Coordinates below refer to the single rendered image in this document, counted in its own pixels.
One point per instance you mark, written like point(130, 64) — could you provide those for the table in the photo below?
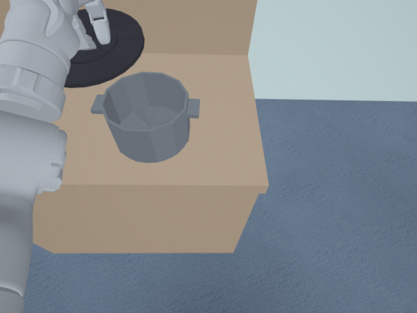
point(197, 201)

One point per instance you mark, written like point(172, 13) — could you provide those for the left robot upper arm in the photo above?
point(32, 158)

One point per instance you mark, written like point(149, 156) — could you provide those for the robot left hand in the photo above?
point(96, 9)

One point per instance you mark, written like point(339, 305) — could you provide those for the pot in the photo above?
point(148, 114)

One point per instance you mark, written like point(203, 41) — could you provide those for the knob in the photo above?
point(88, 27)

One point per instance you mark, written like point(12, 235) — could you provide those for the left robot forearm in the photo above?
point(36, 47)

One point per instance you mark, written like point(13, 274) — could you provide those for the lid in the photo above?
point(107, 61)

